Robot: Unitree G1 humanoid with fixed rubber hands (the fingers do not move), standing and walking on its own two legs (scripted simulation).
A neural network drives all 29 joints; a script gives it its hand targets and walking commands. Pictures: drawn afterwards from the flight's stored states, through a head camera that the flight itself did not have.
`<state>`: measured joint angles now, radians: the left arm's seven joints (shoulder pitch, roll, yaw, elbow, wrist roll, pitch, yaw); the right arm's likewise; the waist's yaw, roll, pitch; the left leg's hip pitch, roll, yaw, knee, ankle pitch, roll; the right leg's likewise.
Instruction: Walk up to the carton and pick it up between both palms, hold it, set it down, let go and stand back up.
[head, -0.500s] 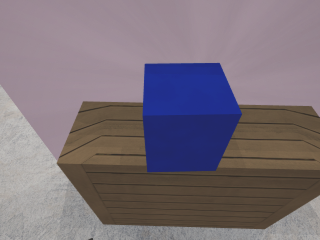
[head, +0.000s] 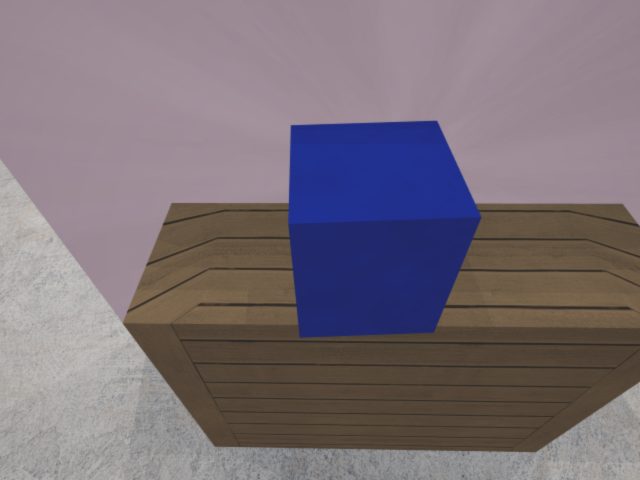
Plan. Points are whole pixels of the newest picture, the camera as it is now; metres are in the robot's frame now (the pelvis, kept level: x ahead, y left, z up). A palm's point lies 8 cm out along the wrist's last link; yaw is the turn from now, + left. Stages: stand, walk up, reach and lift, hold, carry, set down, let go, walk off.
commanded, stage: stand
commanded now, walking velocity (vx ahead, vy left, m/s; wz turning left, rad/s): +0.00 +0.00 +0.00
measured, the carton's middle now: (365, 233) +0.44 -0.04 +0.06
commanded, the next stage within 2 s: none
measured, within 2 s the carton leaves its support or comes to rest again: neither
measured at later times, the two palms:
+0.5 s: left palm out of the picture -0.07 +0.20 -0.14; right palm out of the picture -0.07 -0.23 -0.14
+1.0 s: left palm out of the picture -0.07 +0.19 -0.15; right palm out of the picture -0.09 -0.22 -0.14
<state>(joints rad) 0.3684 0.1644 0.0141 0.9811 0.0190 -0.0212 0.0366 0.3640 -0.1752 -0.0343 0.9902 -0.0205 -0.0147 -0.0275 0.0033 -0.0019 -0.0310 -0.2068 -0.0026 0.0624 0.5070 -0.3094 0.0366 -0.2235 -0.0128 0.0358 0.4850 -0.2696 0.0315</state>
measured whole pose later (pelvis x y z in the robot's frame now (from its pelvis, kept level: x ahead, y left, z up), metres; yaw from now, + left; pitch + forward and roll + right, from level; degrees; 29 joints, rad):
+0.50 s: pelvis -0.03 -0.01 +0.00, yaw +0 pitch +0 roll +0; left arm 0.37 0.12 -0.01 1.09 0.02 -0.01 0.03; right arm 0.39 -0.15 -0.01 1.07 -0.02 0.00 -0.03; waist 0.00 0.01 -0.02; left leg -0.24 0.00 0.07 0.49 -0.25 0.03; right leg -0.26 -0.01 0.04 0.47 -0.21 0.02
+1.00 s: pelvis -0.04 -0.01 +0.00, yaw +0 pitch +0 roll +0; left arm 0.36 0.11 -0.01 1.11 0.01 -0.01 0.03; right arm 0.39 -0.13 0.00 1.09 -0.01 -0.01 -0.03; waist 0.00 0.01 -0.02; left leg -0.25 0.01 0.06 0.49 -0.24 0.02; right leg -0.27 0.00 0.04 0.47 -0.20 0.01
